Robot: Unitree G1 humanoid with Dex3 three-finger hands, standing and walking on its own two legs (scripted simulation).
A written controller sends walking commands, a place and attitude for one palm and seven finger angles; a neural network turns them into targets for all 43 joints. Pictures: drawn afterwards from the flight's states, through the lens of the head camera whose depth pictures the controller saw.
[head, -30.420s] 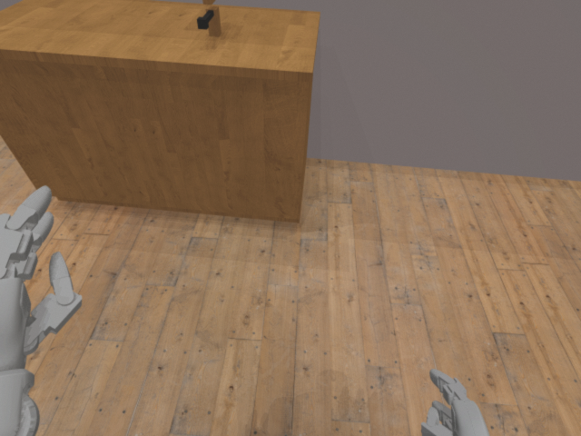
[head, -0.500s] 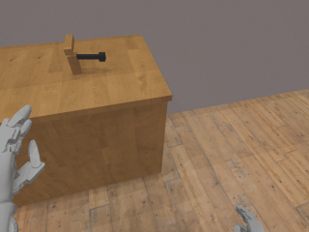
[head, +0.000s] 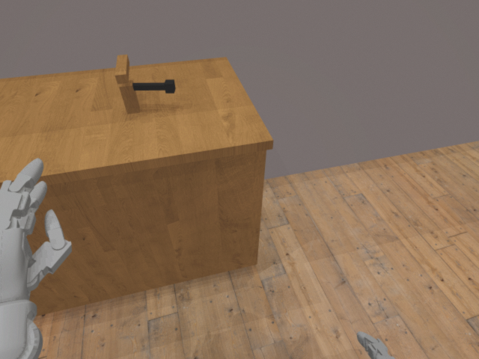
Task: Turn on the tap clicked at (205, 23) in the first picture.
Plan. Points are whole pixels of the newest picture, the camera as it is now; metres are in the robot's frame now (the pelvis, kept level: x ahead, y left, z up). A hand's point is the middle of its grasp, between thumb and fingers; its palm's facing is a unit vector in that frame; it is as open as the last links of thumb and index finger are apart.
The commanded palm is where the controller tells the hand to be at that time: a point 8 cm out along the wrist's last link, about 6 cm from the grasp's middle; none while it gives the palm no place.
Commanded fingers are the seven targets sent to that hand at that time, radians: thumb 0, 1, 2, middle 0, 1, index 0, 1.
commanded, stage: stop stepping back and stand still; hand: left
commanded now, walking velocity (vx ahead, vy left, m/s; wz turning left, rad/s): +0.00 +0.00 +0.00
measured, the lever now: (169, 86) +0.79 +0.26 +0.09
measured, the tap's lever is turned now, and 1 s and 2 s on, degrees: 77 77 77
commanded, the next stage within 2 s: stand and check the lever's angle in 0.12 s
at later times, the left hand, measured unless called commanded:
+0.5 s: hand (63, 237) +0.22 +0.25 +0.17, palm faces +0.40 -0.84 -0.37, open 7.5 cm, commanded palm +0.17 +0.29 +0.19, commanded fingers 0.00 0.90 0.90 -0.20 -0.30 -0.20 -0.30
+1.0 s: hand (45, 248) +0.20 +0.26 +0.17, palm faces +0.41 -0.83 -0.37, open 7.4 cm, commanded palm +0.15 +0.30 +0.19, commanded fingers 0.00 0.90 0.90 -0.20 -0.30 -0.20 -0.30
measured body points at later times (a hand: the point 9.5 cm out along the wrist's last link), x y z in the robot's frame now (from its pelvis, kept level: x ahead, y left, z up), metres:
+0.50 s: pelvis +0.01 +0.01 +0.01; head +0.01 +0.01 +0.46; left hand +0.20 +0.29 +0.19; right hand +0.19 -0.22 -0.07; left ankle +0.01 +0.13 -0.73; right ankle +0.03 -0.10 -0.73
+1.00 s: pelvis -0.01 +0.02 +0.01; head -0.01 +0.01 +0.46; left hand +0.18 +0.30 +0.19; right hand +0.16 -0.22 -0.07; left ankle +0.01 +0.13 -0.73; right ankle +0.03 -0.10 -0.73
